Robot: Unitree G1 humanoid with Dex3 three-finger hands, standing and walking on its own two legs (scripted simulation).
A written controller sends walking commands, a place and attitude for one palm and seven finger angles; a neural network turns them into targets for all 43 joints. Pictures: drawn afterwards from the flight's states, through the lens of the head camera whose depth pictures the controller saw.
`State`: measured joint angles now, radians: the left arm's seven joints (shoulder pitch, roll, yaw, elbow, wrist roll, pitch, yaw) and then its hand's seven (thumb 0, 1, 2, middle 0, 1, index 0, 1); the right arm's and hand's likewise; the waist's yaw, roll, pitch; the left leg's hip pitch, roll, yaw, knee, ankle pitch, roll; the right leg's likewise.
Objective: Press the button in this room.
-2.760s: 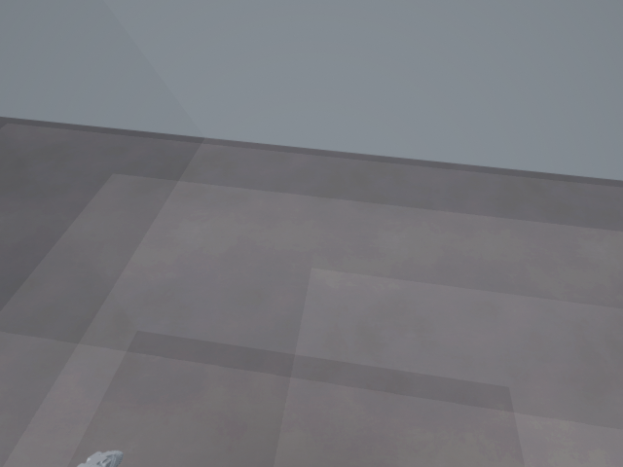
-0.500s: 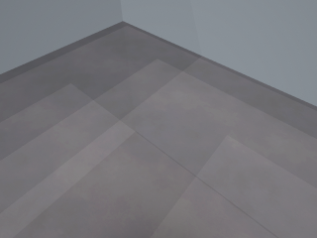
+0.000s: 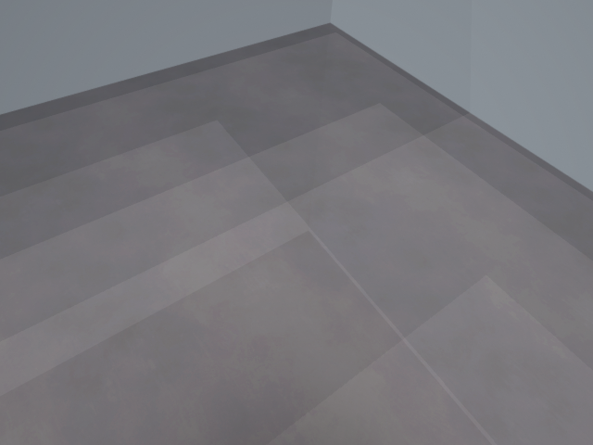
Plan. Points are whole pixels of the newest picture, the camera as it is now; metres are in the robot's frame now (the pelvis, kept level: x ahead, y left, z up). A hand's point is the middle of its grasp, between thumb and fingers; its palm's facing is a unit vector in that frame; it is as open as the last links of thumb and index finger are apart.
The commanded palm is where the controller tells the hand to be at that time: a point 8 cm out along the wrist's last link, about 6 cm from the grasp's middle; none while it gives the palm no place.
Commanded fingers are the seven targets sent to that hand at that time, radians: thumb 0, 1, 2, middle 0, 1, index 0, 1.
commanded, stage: turn or walk to find it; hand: left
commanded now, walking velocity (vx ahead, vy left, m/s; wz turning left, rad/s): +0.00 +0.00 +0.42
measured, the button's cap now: out of the picture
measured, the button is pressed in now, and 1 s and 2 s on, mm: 0 0 0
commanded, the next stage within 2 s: none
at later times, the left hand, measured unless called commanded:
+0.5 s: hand out of the picture +0.06 +0.19 -0.14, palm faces +0.21 -0.93 -0.29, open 7.4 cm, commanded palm none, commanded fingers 0.00 0.90 0.90 -0.20 -0.30 -0.20 -0.30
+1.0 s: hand out of the picture -0.11 +0.21 -0.18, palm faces +0.45 -0.86 -0.23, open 7.4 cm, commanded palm none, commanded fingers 0.00 0.90 0.90 -0.20 -0.30 -0.20 -0.30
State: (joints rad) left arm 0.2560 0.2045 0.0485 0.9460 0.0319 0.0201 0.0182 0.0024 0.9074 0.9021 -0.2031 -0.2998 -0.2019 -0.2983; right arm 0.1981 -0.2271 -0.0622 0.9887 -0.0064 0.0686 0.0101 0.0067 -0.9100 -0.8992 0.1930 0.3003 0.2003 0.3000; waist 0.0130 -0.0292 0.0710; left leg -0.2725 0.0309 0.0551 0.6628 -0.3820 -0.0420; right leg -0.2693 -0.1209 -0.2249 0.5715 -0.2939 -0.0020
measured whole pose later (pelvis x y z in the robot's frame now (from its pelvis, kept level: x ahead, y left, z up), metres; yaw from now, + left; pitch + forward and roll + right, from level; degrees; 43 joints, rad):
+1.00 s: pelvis -0.04 +0.01 +0.00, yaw +24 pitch -1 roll -1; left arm 0.25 0.26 0.08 0.99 0.02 0.07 0.01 0.01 0.91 0.90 -0.20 -0.30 -0.20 -0.30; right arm 0.16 -0.19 -0.04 0.95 -0.02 0.03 0.00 0.00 -0.91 -0.90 0.20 0.30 0.20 0.30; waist 0.02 -0.05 0.06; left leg -0.25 0.00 0.06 0.55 -0.28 0.04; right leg -0.44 -0.11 -0.08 1.03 -0.45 0.06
